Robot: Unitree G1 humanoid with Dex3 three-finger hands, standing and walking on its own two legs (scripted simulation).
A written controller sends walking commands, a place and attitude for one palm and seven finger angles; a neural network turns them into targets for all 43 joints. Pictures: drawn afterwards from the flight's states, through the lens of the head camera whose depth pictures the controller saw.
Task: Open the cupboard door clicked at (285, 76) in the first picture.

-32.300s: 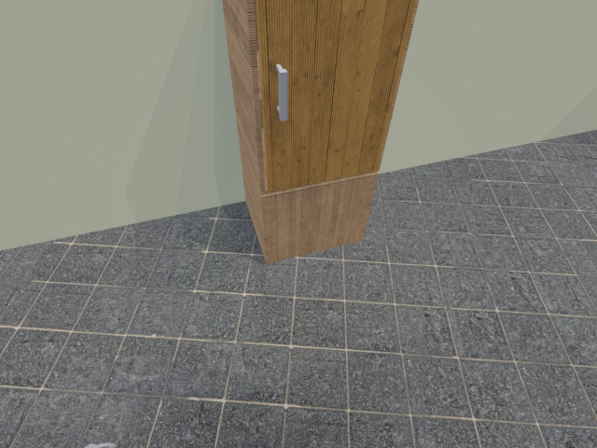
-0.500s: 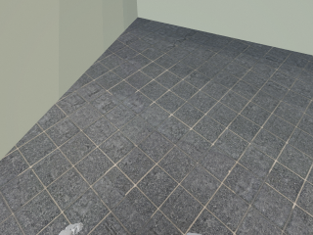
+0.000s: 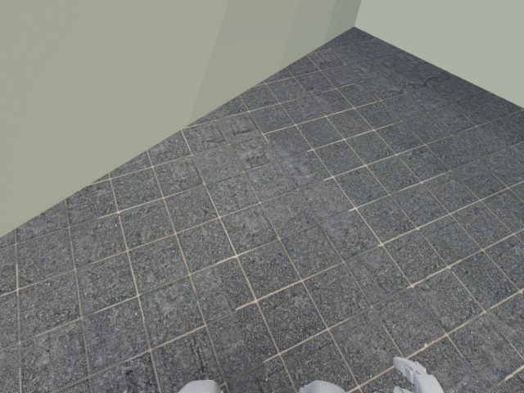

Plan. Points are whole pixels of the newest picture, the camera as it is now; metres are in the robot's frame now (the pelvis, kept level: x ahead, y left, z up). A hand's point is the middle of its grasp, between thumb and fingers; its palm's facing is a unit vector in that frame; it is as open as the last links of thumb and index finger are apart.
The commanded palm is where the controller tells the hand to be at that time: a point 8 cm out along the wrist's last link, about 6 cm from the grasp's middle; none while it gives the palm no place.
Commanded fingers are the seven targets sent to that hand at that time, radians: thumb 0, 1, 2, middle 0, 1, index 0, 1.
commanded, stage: turn to face it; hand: left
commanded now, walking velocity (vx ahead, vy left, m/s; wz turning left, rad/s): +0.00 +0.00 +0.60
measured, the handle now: out of the picture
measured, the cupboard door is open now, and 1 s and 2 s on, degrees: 43 43 43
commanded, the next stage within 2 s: none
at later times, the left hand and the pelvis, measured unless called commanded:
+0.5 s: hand out of the picture +0.04 +0.16 -0.16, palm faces +0.31 -0.93 -0.21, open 7.3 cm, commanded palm none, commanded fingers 0.00 0.90 0.90 -0.20 -0.30 -0.20 -0.30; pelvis +0.02 -0.04 +0.01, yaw +19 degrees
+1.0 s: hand out of the picture -0.01 +0.12 -0.14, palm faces +0.58 -0.77 -0.28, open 7.4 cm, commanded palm none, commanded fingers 0.00 0.90 0.90 -0.20 -0.30 -0.20 -0.30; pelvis +0.05 -0.08 +0.02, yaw +37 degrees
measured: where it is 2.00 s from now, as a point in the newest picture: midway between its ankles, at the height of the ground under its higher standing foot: outside the picture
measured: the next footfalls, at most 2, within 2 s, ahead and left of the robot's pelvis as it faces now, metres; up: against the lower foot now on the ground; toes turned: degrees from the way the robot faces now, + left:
right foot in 0.22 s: +0.08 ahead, -0.17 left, +0.00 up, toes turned +5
left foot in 0.52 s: +0.02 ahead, +0.09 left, +0.00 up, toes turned +24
